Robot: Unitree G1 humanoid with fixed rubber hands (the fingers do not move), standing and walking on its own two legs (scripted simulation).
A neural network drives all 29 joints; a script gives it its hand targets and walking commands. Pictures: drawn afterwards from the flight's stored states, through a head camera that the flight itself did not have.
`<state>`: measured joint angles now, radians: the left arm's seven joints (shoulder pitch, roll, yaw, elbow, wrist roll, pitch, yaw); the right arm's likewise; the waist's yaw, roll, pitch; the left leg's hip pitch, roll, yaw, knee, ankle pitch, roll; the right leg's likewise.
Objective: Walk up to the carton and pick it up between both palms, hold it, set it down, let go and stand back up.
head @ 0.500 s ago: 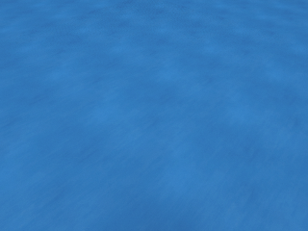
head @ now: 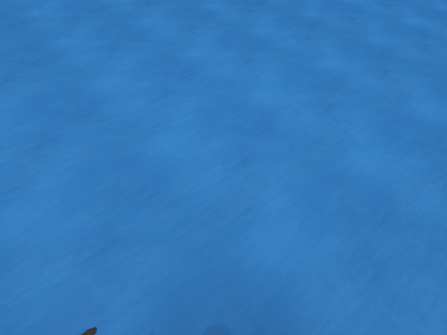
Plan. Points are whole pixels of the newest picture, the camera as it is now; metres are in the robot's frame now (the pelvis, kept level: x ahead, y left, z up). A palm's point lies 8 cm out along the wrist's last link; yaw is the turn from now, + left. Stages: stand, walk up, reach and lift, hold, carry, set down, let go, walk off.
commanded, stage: walk up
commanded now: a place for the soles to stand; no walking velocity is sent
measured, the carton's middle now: out of the picture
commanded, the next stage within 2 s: none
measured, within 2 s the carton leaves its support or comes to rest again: neither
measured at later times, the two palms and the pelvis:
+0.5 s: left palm out of the picture -0.04 +0.34 -0.13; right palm out of the picture +0.01 -0.19 -0.10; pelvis -0.10 +0.07 +0.01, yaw +11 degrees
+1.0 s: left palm out of the picture -0.22 +0.31 -0.08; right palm out of the picture -0.06 -0.22 -0.14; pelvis -0.21 +0.03 +0.01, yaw +22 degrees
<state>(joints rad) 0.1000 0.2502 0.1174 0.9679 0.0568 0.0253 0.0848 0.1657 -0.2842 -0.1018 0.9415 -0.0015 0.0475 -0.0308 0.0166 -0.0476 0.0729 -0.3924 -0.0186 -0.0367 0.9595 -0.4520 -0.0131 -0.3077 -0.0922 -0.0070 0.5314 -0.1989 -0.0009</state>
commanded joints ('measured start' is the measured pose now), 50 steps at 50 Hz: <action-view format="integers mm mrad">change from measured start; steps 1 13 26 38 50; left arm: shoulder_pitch -79 -22 26 -76 136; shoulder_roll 185 118 86 145 187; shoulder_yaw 26 -19 -47 -37 -10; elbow -84 -103 -107 -153 -137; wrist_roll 9 -16 -42 -31 -24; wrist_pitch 8 8 27 -22 -45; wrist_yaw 0 -40 -29 5 -12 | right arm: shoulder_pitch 118 72 92 78 -46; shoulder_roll -14 -127 -113 -125 -129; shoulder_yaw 5 -20 -44 -28 0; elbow -40 -143 -152 -99 -86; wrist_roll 18 6 -23 -60 -34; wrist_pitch -3 -49 -1 8 38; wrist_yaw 29 -4 -3 30 68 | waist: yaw -48 -18 -60 -69 46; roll -98 102 186 22 -157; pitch -81 -176 -130 28 -58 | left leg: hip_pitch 170 304 217 -196 -259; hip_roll -1 163 136 -88 11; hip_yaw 26 -317 -482 -188 -71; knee -318 -545 -676 284 215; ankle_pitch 86 708 316 123 28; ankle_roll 16 138 182 -54 -135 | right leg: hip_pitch -33 -287 -57 -40 309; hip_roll -150 153 168 -159 -191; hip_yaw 119 32 22 221 155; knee -73 692 267 -272 -164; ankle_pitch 80 -149 -257 -30 120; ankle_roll -157 -14 -3 -116 -187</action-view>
